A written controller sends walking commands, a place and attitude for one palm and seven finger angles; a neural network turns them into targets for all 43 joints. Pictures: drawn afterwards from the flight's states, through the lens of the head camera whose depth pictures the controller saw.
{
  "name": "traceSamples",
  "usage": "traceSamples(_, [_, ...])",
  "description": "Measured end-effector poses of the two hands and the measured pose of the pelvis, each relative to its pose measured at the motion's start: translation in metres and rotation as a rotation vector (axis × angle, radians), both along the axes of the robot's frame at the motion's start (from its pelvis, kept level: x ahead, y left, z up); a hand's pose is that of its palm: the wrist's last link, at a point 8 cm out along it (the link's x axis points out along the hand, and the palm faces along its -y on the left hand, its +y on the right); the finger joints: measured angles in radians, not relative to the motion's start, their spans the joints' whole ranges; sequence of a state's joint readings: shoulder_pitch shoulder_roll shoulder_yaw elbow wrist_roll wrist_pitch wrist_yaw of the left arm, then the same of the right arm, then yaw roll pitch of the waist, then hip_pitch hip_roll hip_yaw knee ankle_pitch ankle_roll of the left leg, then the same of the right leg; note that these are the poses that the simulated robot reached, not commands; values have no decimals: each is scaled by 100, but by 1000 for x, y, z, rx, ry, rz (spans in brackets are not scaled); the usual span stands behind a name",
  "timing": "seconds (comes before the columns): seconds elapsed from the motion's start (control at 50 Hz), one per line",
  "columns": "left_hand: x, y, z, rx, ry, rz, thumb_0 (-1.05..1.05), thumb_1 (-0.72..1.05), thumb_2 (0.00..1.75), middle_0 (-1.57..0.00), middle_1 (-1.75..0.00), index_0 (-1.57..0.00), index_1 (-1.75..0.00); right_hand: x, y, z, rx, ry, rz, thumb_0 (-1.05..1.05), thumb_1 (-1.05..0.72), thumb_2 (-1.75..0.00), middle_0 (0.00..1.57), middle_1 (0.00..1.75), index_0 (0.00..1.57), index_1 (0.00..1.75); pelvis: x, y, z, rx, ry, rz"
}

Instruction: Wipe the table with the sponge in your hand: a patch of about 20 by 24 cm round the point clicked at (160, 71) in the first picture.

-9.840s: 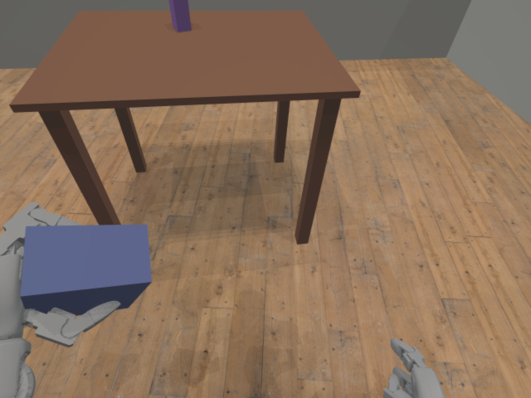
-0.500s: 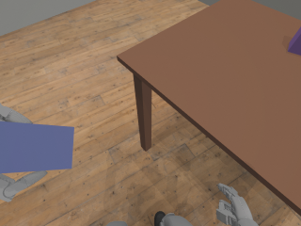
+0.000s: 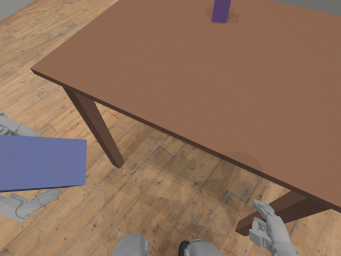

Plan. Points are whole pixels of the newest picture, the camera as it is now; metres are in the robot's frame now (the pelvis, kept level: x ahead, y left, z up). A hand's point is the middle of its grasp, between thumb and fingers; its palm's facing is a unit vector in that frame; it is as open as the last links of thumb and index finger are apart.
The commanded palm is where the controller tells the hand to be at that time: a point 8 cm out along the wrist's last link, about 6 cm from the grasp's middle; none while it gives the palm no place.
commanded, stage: turn to face it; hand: left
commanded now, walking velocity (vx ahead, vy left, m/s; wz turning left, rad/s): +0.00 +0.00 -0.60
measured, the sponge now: (49, 167) +0.24 +0.20 +0.16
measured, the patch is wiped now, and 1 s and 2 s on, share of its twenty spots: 0.00 0.00 0.00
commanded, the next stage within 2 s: come to a stop and stand still in 1.36 s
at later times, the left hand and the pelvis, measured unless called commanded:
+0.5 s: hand (83, 189) +0.20 +0.14 +0.17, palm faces +0.19 -0.85 -0.49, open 10.8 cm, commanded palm +0.17 +0.18 +0.19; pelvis -0.07 -0.04 -0.02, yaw -18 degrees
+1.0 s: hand (137, 200) +0.19 +0.06 +0.17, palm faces -0.13 -0.87 -0.48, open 10.8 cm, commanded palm +0.16 +0.11 +0.19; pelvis -0.13 -0.03 +0.00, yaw -34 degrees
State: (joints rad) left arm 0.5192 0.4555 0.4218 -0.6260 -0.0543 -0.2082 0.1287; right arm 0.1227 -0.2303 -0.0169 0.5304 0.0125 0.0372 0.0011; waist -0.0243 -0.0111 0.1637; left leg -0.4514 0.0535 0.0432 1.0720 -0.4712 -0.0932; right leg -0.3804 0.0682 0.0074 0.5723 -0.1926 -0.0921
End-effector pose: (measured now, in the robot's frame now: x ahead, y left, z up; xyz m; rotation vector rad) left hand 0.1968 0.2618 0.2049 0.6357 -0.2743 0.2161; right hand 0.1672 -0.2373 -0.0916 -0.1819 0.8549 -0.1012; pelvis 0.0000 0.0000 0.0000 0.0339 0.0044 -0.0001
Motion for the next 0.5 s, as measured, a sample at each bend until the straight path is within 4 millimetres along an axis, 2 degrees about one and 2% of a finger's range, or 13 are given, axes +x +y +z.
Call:
traceSamples(0.08, [-5, -8, 7, 31, 8, -32, -1, -56, 103, -65, -139, -65, -138, -29, -30, 8, -45, 32, -72, 1, -91, -90, 20, 30, 20, 30, -7, -5, 4, 12, 13, -49])
traceSamples(0.16, [-11, -10, 3, -13, -8, -35, -1, -56, 103, -65, -139, -65, -138, -53, -43, 15, -69, 40, -110, 1, -91, -90, 19, 30, 20, 30, -17, -7, 5, 20, 16, -91])
traceSamples(0.28, [-21, -17, -15, -110, -37, -73, -1, -56, 103, -65, -139, -65, -138, -79, -39, 20, -82, -11, -132, 1, -91, -90, 19, 30, 20, 30, -40, -4, -2, 16, 5, -143])
traceSamples(0.38, [-28, -32, -16, -87, -31, -93, -1, -56, 103, -65, -139, -65, -138, -98, -24, 12, 7, -79, -172, 1, -91, -90, 20, 30, 20, 30, -54, -12, -5, 2, -25, -227])
traceSamples(0.44, [-28, -51, -15, -82, -24, -102, -1, -56, 103, -64, -139, -65, -138, -110, -20, 1, 72, -107, -178, 1, -91, -90, 20, 30, 20, 30, -61, -22, -8, -15, -24, -281])
traceSamples(0.5, [-23, -80, -20, -64, -44, -139, -1, -56, 103, -64, -139, -65, -138, -125, -26, -19, 113, -112, -182, 1, -91, -90, 20, 30, 20, 30, -71, -37, -21, -28, -29, -309])
